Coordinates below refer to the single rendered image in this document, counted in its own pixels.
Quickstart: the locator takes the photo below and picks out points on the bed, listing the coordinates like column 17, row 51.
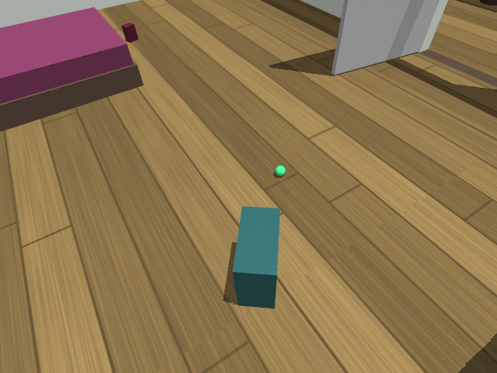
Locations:
column 61, row 62

